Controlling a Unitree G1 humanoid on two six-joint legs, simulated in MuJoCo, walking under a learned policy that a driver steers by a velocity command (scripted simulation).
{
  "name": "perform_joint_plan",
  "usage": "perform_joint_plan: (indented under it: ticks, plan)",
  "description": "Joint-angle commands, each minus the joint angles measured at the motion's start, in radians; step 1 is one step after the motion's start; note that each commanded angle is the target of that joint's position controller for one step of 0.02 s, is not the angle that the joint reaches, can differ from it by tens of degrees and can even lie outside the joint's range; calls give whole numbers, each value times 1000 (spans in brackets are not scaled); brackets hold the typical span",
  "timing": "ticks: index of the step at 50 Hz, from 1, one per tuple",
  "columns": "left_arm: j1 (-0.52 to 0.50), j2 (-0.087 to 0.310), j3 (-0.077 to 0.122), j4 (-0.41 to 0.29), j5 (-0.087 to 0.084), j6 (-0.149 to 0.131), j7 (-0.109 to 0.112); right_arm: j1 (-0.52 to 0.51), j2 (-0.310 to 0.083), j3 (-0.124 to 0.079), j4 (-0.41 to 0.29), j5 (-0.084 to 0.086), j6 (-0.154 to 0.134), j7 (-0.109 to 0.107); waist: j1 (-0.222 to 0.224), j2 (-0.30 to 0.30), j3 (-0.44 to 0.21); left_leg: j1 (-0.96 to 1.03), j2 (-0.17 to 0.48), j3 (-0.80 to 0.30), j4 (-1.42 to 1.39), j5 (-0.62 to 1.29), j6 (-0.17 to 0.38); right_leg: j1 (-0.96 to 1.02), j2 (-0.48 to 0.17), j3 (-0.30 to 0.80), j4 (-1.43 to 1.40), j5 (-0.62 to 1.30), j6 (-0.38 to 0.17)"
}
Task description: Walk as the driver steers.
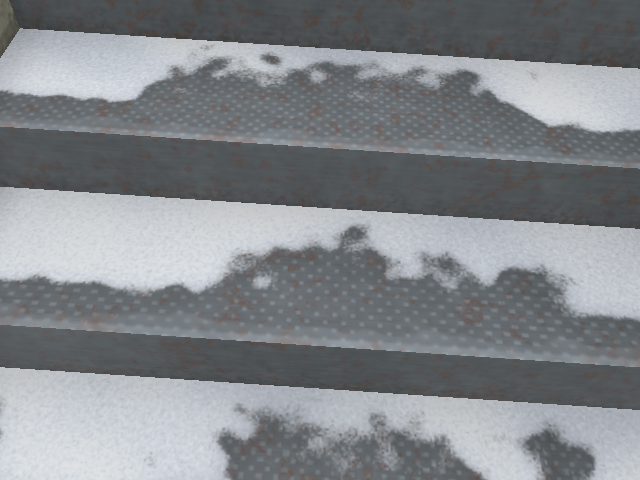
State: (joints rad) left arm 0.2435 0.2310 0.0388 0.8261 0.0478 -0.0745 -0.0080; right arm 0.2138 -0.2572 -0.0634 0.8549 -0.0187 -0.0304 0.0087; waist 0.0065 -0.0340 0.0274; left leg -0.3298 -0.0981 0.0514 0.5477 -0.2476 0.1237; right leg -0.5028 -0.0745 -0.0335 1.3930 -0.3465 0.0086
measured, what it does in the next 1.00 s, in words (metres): climbs, turning left: right foot 0.16 m higher, then left foot 0.16 m higher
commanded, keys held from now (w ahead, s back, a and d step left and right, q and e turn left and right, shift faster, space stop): w+q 0.54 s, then w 0.18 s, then e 0.28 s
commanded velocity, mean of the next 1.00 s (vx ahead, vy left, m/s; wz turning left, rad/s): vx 0.44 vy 0.00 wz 0.36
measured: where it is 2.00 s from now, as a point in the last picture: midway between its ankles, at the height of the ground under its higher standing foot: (249, 297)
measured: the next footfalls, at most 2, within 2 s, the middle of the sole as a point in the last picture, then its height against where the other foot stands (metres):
right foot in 0.40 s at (379, 479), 0.16 m higher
left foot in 0.98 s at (183, 284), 0.16 m higher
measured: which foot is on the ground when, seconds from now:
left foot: down 0.00-0.42, up 0.44-0.96, down 0.98-1.00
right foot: up 0.00-0.38, down 0.40-1.00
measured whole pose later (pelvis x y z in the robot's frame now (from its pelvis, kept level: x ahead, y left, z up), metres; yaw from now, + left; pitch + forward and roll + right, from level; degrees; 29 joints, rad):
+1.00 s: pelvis +0.55 +0.09 +0.17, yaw +19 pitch +8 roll +3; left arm 0.60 0.09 -0.03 1.13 0.05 -0.12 -0.11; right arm -0.19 -0.08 0.10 0.68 -0.03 0.03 0.08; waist 0.07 -0.04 -0.08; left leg -1.13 0.03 0.12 1.31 -0.30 0.12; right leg 0.09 -0.10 -0.09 0.16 -0.30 0.01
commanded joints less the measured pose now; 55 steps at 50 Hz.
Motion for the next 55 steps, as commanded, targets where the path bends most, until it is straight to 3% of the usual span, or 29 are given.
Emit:
perform_joint_plan:
  ticks: [1, 10, 14, 16, 18, 20, 21, 22, 23, 25, 26, 27, 29, 31, 34, 39, 40, 42, 43, 44, 45, 46, 48, 49, 50, 51, 52, 53, 55]
  plan:
    - [27, 47, 6, -82, 20, 15, -7, 58, -104, -19, -43, 11, -15, -14, 21, 47, -68, 168, 262, -333, -223, 493, 164, -274, -10, 25, 199, 69, 6]
    - [-393, -67, -61, -336, 25, 49, 24, 375, -109, 3, 51, -11, -50, -33, -95, 94, 43, 398, 322, -576, -252, 13, 205, -1100, 7, 17, 790, -182, -30]
    - [-532, -91, -104, -472, 20, 53, 21, 360, -93, 22, 102, 3, -49, -40, -83, 77, 90, 213, 235, -487, -397, 60, 130, -945, 10, -33, 469, -222, -45]
    - [-482, -83, -107, -494, 18, 77, 12, 313, -116, 10, 74, 16, -27, -62, -60, 87, 14, 130, 252, -412, -543, 452, 134, -526, 11, -69, 165, -164, -63]
    - [-183, -92, -95, -391, -4, 77, 24, 187, -157, -6, 0, 25, -21, -60, 73, 137, -194, 55, 223, -259, -361, 1285, 84, 44, 108, -106, -36, -69, -87]
    - [103, 50, -18, -307, -23, 61, 40, 156, -250, -48, -5, 49, -58, -35, 224, 187, -370, 217, 236, -282, 80, 1594, 35, 297, 144, -12, -327, -98, -101]
    - [189, 152, 23, -278, 7, 39, 50, 123, -170, -42, -28, 37, -94, -20, 251, 34, -422, 74, 137, -268, 449, 1145, 18, 435, -35, 325, -532, -306, -158]
    - [176, 262, 43, -236, 5, 51, 60, 119, -27, -23, -132, 22, -94, 13, 152, -425, -459, -230, -78, -257, 823, 37, -37, 490, -308, 938, -994, -258, -202]
    - [35, 177, 41, -254, -16, 64, 70, 123, -37, -28, -138, -41, -85, 28, 78, -246, -379, -340, -29, -302, 1133, 65, -30, 382, -329, 1086, -1065, -334, -225]
    - [-70, 9, 4, -165, -29, 53, 62, 46, 39, -9, -192, -56, -48, 21, -15, -26, -41, -492, 56, -192, 1262, 162, -13, 85, -271, 720, -951, -501, -228]
    - [51, -155, -64, -94, 2, 16, -21, 63, 29, 18, -94, 30, -27, 68, 87, -56, 24, -639, 39, -369, 1366, 293, 87, 46, -227, 554, -936, -205, -281]
    - [55, -161, -57, -11, 6, 3, -36, 107, 28, 22, -104, 19, -25, 93, 17, 15, -14, -697, 56, -361, 1338, 307, 124, 97, -213, 475, -945, -69, -263]
    - [34, -143, -53, 84, -4, -15, -30, 93, 71, 37, -103, -4, -24, 101, -32, 43, -32, -844, 39, -380, 1375, 232, 171, 123, -178, 397, -996, -81, -259]
    - [8, -108, -57, 135, 50, -14, -59, -2, 27, 45, -154, 1, -14, 82, -69, 63, -79, -905, 58, -320, 1334, 301, 182, 109, -155, 237, -1056, -37, -225]
    - [-60, -59, -60, 114, 57, -49, -63, -91, -8, 39, -170, -5, 3, 85, -71, -11, -106, -781, 92, -156, 1289, 325, 105, -2, -85, 11, -1164, 104, -209]
    - [385, -98, -93, 279, 104, -47, -66, -305, 81, 95, -218, 4, 0, 22, 70, -21, -49, -1367, 73, -191, 1485, 49, 106, 609, -162, 118, -1136, 380, -243]
    - [330, 27, -35, 261, -53, -78, -3, -358, 135, 94, -285, -35, 9, -16, -21, 44, 133, -1134, 141, -48, 1384, -94, 1, 378, -173, 84, -1224, 331, -177]
    - [356, 31, -32, 273, -50, -96, 30, -417, 105, 94, -311, -38, 26, -28, 11, 50, 95, -1093, 177, 39, 1294, -106, -53, 434, -157, 93, -1239, 387, -185]
    - [488, -59, -77, 305, 67, -67, -37, -560, 136, 151, -360, -22, 55, 23, 91, -144, -247, -1206, 179, 18, 1212, 25, 20, 677, -163, 119, -1177, 471, -226]
    - [546, -88, -75, 346, 91, -44, -64, -613, 122, 147, -363, -18, 72, 31, 119, -93, -123, -1334, 212, -64, 1080, 7, 27, 774, -192, 134, -1139, 549, -207]
    - [401, -61, -63, 291, 79, -21, -87, -623, 131, 163, -345, -52, 84, 58, 61, -20, -123, -1086, 196, 52, 839, -67, 60, 596, -154, 50, -1246, 552, -225]
    - [391, -3, -47, 295, 46, -15, -112, -669, 115, 161, -336, -39, 92, 78, 51, -102, -86, -844, 161, 42, 752, -350, 63, 410, -185, 56, -1312, 676, -235]
    - [339, 70, -38, 242, 0, -59, -111, -507, 61, 129, -273, -17, 55, 90, -71, -171, -141, -471, 85, 121, 709, -33, 35, 435, -195, 13, -1251, 1406, -228]
    - [275, 154, -5, 194, -35, -80, -99, -345, 29, 106, -207, 0, 36, 73, -124, -159, -229, -329, 55, 90, 556, 87, 36, 528, -177, -23, -1109, 1551, -149]
    - [302, 152, 10, 166, -39, -91, -101, -251, -18, 93, -163, 2, 23, 44, -115, -92, -390, 13, 104, -47, 553, 377, 94, 310, -139, 10, -938, 1600, -70]
    - [334, 72, -5, 104, -13, -98, -99, -84, -68, 81, -150, -19, 28, 15, -151, 123, -632, 454, 258, -360, 383, 552, 225, -3, -33, 91, -701, 1151, -40]
    - [328, 4, -8, 93, -1, -66, -105, 193, -135, 44, -80, -57, 36, 3, -209, 327, -769, 614, 487, -756, 93, 665, 358, -109, 135, 133, -263, 86, -30]
    - [277, 31, 28, 114, -41, -39, -107, 207, -182, 11, -48, -58, -5, 2, -207, 268, -647, 341, 517, -903, -62, 467, 355, -160, 147, 302, 316, 122, -36]
    - [240, -38, 28, 131, -25, -49, -74, -54, -132, 17, 2, -4, -66, 2, -65, 160, -331, -19, 456, -596, -67, 87, 228, -291, 80, 265, 551, 160, -47]
Over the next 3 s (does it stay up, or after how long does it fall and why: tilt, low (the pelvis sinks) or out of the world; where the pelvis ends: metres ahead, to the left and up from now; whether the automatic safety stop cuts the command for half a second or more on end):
stays up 0.75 0.14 0.32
